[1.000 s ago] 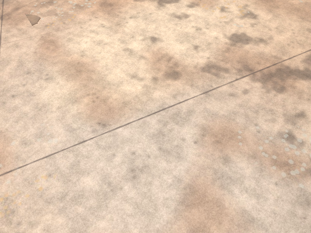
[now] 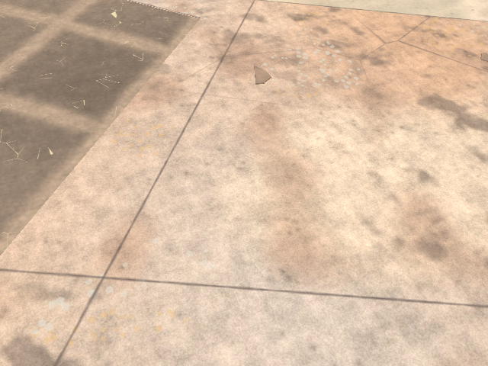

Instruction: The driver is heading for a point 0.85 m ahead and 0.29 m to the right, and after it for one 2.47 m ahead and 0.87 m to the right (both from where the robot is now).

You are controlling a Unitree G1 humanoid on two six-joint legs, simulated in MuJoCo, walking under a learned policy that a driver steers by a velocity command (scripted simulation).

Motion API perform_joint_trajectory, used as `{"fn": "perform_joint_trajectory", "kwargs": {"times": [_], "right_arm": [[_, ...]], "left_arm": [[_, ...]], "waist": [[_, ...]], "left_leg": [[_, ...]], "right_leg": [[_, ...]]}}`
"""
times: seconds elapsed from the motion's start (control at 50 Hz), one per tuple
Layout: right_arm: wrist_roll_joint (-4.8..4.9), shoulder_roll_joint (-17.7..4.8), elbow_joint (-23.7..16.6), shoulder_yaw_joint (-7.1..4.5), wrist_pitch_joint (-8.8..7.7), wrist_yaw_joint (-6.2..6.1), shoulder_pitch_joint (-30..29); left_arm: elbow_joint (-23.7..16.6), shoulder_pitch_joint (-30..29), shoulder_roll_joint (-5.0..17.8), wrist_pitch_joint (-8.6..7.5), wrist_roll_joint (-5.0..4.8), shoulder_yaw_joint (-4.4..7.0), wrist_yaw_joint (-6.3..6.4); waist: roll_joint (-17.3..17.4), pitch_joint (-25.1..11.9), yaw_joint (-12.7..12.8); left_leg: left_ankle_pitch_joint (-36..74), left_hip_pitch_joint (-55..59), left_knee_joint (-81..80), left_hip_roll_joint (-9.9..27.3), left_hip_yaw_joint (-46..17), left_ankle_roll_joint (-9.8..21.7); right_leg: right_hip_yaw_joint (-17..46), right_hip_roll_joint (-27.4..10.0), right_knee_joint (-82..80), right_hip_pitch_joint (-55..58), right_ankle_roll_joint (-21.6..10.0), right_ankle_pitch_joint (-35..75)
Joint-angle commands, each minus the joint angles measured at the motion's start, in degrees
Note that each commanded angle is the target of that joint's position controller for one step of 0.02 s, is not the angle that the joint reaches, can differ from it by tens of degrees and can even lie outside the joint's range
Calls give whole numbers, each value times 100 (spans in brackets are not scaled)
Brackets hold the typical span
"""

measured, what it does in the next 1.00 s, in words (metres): walks ahead, turning right: right foot, then left foot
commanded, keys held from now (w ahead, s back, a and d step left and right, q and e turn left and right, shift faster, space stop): w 0.28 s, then w+e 0.72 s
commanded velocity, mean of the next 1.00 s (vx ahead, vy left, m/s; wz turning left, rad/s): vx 0.46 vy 0.00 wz -0.24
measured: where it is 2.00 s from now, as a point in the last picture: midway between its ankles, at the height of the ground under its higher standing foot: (300, 255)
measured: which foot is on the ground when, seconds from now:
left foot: down 0.00-0.38, up 0.40-0.82, down 0.84-1.00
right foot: up 0.00-0.34, down 0.36-0.84, up 0.86-1.00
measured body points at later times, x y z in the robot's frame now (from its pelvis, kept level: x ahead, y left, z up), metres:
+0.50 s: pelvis +0.25 -0.05 -0.01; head +0.29 -0.05 +0.44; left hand +0.40 +0.22 -0.12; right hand +0.31 -0.33 -0.13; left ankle +0.15 +0.09 -0.65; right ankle +0.31 -0.13 -0.74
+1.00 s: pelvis +0.54 -0.02 +0.00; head +0.56 -0.02 +0.44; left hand +0.72 +0.22 -0.12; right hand +0.57 -0.32 -0.10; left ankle +0.60 +0.08 -0.74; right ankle +0.45 -0.14 -0.65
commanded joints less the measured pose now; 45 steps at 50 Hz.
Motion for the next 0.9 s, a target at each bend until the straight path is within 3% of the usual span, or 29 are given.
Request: {"fn": "perform_joint_trajectory", "kwargs": {"times": [0.02,0.08,0.14,0.24,0.28,0.3,0.32,0.34,0.36,0.38,0.4,0.42,0.44,0.46,0.48,0.5,0.52,0.56,0.6,0.66,0.72,0.78,0.8,0.82,0.84,0.86,0.88,0.9], "right_arm": [[-14,-911,-301,-224,-223,-89,-7],[4,-920,-171,-233,-254,-106,205],[24,-996,-9,-258,-255,-107,412],[92,-1061,282,-290,-204,-105,738],[123,-1106,351,-312,-174,-120,720],[114,-1173,352,-329,-164,-132,627],[98,-1242,347,-348,-149,-147,561],[82,-1224,351,-333,-114,-166,486],[28,-1136,328,-282,-109,-199,539],[-45,-593,140,-115,-194,-148,1138],[-60,-510,189,-53,-341,-120,958],[153,-938,-12,-166,-476,-46,330],[243,-972,-147,-139,-576,-13,-140],[154,-925,-199,-139,-628,-18,-380],[45,-931,-180,-182,-613,-40,-364],[0,-856,-163,-179,-574,-35,-250],[-32,-774,-154,-166,-531,-35,-154],[-78,-679,-232,-139,-448,-62,-283],[-93,-586,-398,-87,-444,-80,-791],[-51,-437,-577,-20,-516,-23,-1562],[52,-578,-685,-65,-563,39,-1902],[87,-825,-691,-175,-615,66,-1745],[89,-887,-610,-226,-636,56,-1409],[41,-1066,-507,-319,-663,19,-849],[-44,-1406,-444,-406,-655,-33,20],[-108,-1846,-248,-504,-560,12,335],[-44,-1269,-315,-394,-541,45,196],[-20,-928,-351,-298,-525,25,-48]], "left_arm": [[-437,-666,460,-222,38,113,-43],[-435,-834,269,-232,20,39,-76],[-553,-1237,162,-248,-21,-37,-144],[-784,-1769,124,-340,-62,-129,-309],[-799,-1682,207,-375,-52,-118,-349],[-747,-1475,293,-377,-47,-88,-346],[-658,-1133,432,-366,-27,-27,-315],[-442,-384,629,-346,-14,84,-264],[-222,529,856,-311,-17,175,-204],[-139,1331,1433,-271,61,318,-161],[-27,1439,1087,-272,-75,212,-199],[-73,1020,849,-257,-93,119,-171],[-177,668,742,-233,-40,88,-133],[-221,396,642,-226,13,55,-117],[-281,225,499,-248,84,7,-99],[-335,117,464,-243,112,-5,-84],[-355,79,469,-246,79,5,-64],[-339,116,558,-274,13,32,-18],[-309,238,684,-280,-12,78,40],[-228,581,802,-213,-73,128,105],[-145,924,815,-132,-142,143,138],[-166,945,799,-60,-102,159,161],[-191,900,728,-37,-80,142,158],[-221,929,507,-39,-40,66,137],[-346,1029,74,-55,90,-88,110],[-568,1768,-199,-137,-107,-184,98],[-421,1618,439,-129,-216,-66,128],[-493,1021,731,-97,-180,23,129]], "waist": [[950,424,-101],[839,377,-176],[884,560,-336],[806,882,-470],[876,816,-342],[967,646,-204],[1075,314,-20],[1035,-226,388],[885,-890,783],[-454,-1929,665],[-1140,-2365,694],[-809,-1442,731],[-328,-782,643],[83,-268,445],[103,-105,235],[-25,-46,80],[-116,-21,-8],[-143,133,-59],[-95,300,74],[-84,310,383],[-132,218,490],[-289,114,292],[-327,7,82],[-242,-368,-202],[504,-1266,-508],[2456,-1800,-118],[1742,-1386,-269],[1154,-723,-404]], "left_leg": [[208,922,-1716,1333,-1571,826],[964,996,-1720,1199,-1050,758],[1148,867,-1767,1198,-815,761],[1561,1138,-1617,1466,-773,808],[2152,1340,-1396,1564,-765,719],[2961,1466,-1165,1560,-642,650],[4220,1559,-704,1497,-487,571],[5313,1450,241,1278,-200,424],[5077,627,1472,1081,-30,220],[2696,-1649,3862,363,173,-237],[-1322,-2630,4998,-329,-432,-365],[-1182,-3314,5430,42,-701,-279],[-761,-3366,5231,312,-572,-175],[-409,-3235,4731,512,-467,-158],[-151,-2868,4326,686,-485,-167],[-43,-2604,4128,719,-478,-219],[-15,-2478,3908,735,-438,-299],[181,-2423,3365,723,-315,-487],[922,-2405,2490,661,-257,-610],[2049,-1899,1173,344,-177,-710],[2216,-1660,617,215,-344,-710],[1568,-1312,333,210,-428,-522],[1390,-831,159,199,-338,-389],[1230,89,57,376,-410,-178],[759,1514,133,1434,-1417,184],[-550,2913,-521,2587,-4131,1084],[-1572,2618,-778,2516,-4391,1021],[-1221,2025,-795,2250,-3350,785]], "right_leg": [[233,-197,-213,-1566,72,1065],[174,-116,-991,-1374,183,1680],[105,-38,-1753,-1120,226,2062],[11,61,-2497,-1016,-7,1898],[-24,130,-2703,-741,-181,1616],[-135,237,-2735,-431,-288,1452],[-315,432,-2699,137,-425,1299],[-489,651,-2766,1193,-622,1365],[-143,395,-2575,2799,-866,1505],[2537,-1158,-2604,5209,-1843,654],[4619,-1671,-3780,5642,-2163,-191],[4118,-1544,-4020,5030,-1888,-691],[3383,-1333,-4109,4157,-1715,-469],[2842,-1111,-4256,3269,-1643,81],[2482,-902,-4386,2685,-1571,548],[2348,-768,-4527,2312,-1606,770],[2214,-707,-4647,2072,-1672,936],[1868,-617,-4800,1599,-1729,1220],[1577,-445,-4838,1344,-1610,1345],[1355,-214,-4645,1185,-1338,1287],[1726,-380,-4296,1570,-1224,949],[2215,-562,-3687,2017,-1031,835],[2230,-466,-3361,1974,-925,940],[2044,-146,-2590,1776,-741,1073],[1518,268,-882,1127,-517,154],[848,889,918,-813,-228,-1776],[1063,429,1661,-1454,-160,-1468],[972,245,1799,-1576,-139,-909]]}}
